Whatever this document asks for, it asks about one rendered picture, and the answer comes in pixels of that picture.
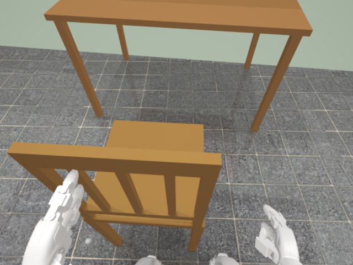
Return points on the robot left hand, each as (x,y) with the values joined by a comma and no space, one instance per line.
(53,232)

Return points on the chair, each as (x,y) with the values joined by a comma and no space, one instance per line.
(149,173)

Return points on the table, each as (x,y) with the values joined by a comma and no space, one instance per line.
(280,17)

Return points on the robot right hand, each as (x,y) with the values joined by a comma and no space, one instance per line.
(279,244)

